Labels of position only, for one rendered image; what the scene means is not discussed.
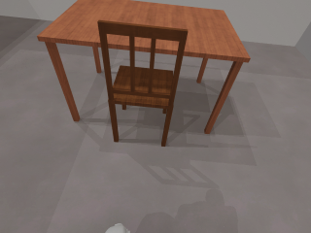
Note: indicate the chair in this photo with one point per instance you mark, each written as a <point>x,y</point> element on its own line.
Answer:
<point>139,86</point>

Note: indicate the table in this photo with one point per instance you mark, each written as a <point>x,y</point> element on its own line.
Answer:
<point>210,36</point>

